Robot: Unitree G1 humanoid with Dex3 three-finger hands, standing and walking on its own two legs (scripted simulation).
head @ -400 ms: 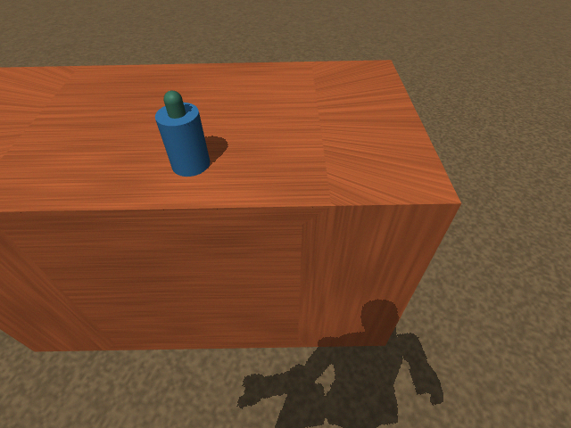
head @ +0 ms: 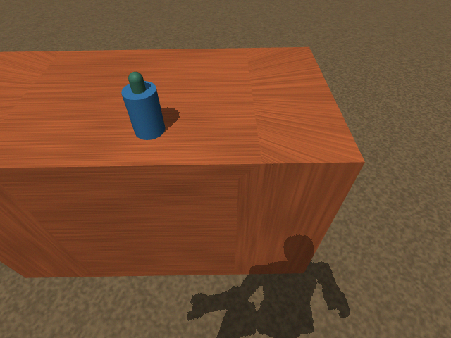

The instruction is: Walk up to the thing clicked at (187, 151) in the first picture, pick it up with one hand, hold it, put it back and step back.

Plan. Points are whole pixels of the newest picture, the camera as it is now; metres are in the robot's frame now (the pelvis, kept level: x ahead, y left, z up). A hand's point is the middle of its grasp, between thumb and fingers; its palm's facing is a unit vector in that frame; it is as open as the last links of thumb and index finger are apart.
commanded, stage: stand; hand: left
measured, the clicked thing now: (142, 103) +0.65 +0.22 +0.06
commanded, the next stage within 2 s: walk up in 0.72 s
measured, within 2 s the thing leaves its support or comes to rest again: neither
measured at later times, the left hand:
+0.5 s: hand out of the picture +0.09 +0.25 -0.15, palm faces -0.03 -0.94 -0.34, open 7.4 cm
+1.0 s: hand out of the picture +0.07 +0.30 -0.16, palm faces +0.00 -0.93 -0.36, open 7.4 cm
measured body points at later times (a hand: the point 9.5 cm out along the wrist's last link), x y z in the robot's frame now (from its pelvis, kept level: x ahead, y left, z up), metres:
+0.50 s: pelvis +0.01 +0.00 +0.00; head +0.02 +0.00 +0.45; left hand +0.09 +0.30 -0.13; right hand +0.09 -0.29 -0.13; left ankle +0.00 +0.13 -0.75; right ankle +0.00 -0.11 -0.75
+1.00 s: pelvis +0.05 +0.02 -0.02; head +0.07 +0.03 +0.43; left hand +0.07 +0.34 -0.14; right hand +0.11 -0.30 -0.14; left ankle +0.05 +0.13 -0.74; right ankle +0.00 -0.11 -0.75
